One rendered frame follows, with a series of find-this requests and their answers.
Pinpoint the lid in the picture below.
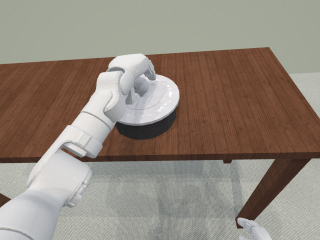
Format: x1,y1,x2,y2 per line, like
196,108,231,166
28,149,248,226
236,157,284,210
118,74,180,126

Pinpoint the right robot hand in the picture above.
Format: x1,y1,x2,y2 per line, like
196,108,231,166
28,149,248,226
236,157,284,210
237,217,272,240

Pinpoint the knob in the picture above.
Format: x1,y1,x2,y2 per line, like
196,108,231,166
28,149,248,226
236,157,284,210
133,77,149,95

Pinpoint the robot left forearm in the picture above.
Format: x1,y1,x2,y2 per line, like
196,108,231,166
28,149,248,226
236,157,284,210
26,65,134,188

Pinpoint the pot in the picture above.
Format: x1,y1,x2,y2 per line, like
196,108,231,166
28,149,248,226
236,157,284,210
115,108,176,140

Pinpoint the left robot upper arm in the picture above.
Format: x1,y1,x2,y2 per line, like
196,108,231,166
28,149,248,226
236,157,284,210
0,149,92,240

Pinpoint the left robot hand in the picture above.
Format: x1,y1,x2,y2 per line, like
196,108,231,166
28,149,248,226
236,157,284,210
108,53,157,105

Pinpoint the table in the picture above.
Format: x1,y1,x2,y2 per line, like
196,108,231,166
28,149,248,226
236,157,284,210
0,47,320,229

